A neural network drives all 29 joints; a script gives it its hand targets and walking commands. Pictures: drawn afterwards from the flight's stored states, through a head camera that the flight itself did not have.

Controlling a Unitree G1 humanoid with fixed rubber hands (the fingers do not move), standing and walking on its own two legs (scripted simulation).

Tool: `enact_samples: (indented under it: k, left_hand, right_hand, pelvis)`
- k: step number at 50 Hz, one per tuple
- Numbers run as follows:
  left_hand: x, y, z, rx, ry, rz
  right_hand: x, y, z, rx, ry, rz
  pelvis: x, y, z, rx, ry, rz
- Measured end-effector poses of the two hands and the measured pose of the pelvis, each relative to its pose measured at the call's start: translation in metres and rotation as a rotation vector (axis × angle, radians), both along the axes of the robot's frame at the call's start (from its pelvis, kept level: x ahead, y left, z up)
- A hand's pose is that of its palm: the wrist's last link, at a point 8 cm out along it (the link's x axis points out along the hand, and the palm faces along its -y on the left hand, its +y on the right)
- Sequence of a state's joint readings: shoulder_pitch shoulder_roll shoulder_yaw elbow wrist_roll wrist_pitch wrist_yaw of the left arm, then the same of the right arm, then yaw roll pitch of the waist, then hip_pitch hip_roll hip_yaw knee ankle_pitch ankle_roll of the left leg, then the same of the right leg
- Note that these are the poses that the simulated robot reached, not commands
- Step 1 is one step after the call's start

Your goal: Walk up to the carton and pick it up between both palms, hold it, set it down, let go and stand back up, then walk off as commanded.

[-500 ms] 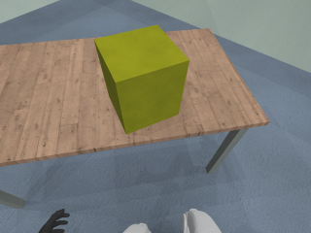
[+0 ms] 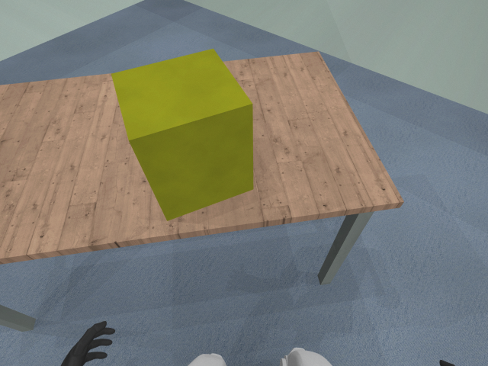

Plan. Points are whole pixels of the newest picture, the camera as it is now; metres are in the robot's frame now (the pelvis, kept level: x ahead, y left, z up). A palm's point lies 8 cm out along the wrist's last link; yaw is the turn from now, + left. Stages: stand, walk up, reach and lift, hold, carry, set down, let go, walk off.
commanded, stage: walk up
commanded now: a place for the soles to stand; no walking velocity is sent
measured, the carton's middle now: (189, 137) +0.55 +0.15 +0.02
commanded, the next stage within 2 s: none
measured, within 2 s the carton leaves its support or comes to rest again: neither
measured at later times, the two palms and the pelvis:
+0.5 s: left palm out of the picture +0.11 +0.28 -0.03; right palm out of the picture +0.06 -0.34 -0.10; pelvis +0.03 -0.04 +0.02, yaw +2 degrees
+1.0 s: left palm out of the picture +0.12 +0.34 -0.09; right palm out of the picture +0.11 -0.28 -0.07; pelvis +0.03 +0.03 +0.01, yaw +7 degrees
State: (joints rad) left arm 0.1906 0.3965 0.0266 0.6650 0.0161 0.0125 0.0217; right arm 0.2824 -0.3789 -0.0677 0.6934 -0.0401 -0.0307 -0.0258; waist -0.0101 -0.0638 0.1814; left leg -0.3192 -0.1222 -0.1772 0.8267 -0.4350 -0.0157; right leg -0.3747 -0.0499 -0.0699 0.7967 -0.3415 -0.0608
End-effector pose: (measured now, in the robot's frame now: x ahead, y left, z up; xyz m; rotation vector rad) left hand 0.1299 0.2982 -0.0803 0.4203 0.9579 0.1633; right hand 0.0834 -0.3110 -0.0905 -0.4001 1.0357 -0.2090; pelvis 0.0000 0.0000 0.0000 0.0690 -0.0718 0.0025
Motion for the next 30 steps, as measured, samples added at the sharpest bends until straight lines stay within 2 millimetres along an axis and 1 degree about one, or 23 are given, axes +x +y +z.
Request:
enact_samples:
  k: [3, 6, 9, 12, 14, 17, 22, 25, 30]
  left_hand:
    - [-0.009, -0.01, 0.019, 0.026, -0.012, 0.023]
    - [-0.019, -0.016, 0.038, 0.061, 0.0, 0.035]
    - [-0.024, -0.02, 0.052, 0.091, 0.019, 0.041]
    - [-0.024, -0.023, 0.06, 0.111, 0.024, 0.043]
    - [-0.023, -0.024, 0.061, 0.116, 0.022, 0.044]
    - [-0.022, -0.027, 0.058, 0.113, 0.023, 0.045]
    - [-0.018, -0.026, 0.053, 0.098, 0.027, 0.055]
    - [-0.017, -0.023, 0.049, 0.09, 0.033, 0.062]
    - [-0.015, -0.01, 0.044, 0.074, 0.035, 0.081]
  right_hand:
    - [0.006, -0.012, 0.001, 0.026, 0.004, 0.009]
    - [0.01, -0.018, 0.0, 0.059, 0.005, 0.009]
    - [0.007, -0.022, -0.003, 0.088, 0.023, 0.002]
    - [-0.001, -0.024, -0.01, 0.107, 0.056, -0.01]
    - [-0.008, -0.026, -0.014, 0.112, 0.086, -0.017]
    - [-0.016, -0.03, -0.017, 0.107, 0.126, -0.028]
    - [-0.022, -0.032, -0.016, 0.091, 0.17, -0.03]
    - [-0.019, -0.029, -0.013, 0.081, 0.182, -0.025]
    - [-0.004, -0.018, -0.009, 0.064, 0.176, -0.003]
  pelvis:
    - [0.003, -0.015, 0.009, 0.026, -0.025, 0.02]
    - [0.006, -0.025, 0.019, 0.049, -0.037, 0.025]
    - [0.009, -0.033, 0.026, 0.057, -0.039, 0.021]
    - [0.012, -0.038, 0.027, 0.051, -0.041, 0.018]
    - [0.013, -0.04, 0.026, 0.041, -0.042, 0.018]
    - [0.015, -0.043, 0.025, 0.028, -0.041, 0.018]
    - [0.021, -0.043, 0.024, 0.013, -0.032, 0.029]
    - [0.025, -0.039, 0.024, 0.005, -0.026, 0.037]
    - [0.034, -0.027, 0.023, -0.01, -0.024, 0.057]
